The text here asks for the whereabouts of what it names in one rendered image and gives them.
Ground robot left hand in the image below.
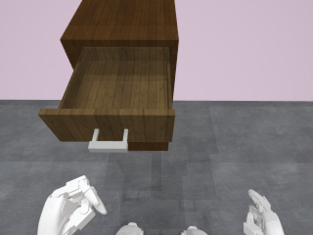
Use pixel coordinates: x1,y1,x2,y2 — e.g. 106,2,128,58
37,175,107,235

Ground handle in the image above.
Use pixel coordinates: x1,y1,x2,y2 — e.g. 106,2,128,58
88,128,128,153

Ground robot left thigh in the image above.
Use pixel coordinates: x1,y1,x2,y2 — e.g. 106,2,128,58
115,224,144,235

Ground robot right hand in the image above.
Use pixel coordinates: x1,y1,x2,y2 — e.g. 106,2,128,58
244,189,285,235

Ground drawer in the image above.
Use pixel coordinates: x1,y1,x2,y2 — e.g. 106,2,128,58
38,47,175,142

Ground cabinet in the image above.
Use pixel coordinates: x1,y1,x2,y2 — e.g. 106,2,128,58
60,0,179,151

